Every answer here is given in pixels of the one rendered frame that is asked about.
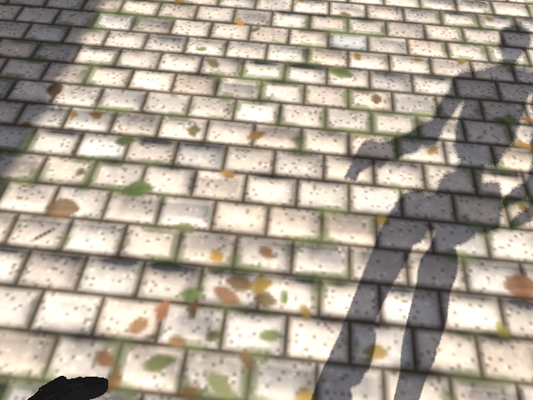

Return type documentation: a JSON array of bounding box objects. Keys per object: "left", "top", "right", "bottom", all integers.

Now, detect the robot left hand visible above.
[{"left": 28, "top": 376, "right": 108, "bottom": 400}]

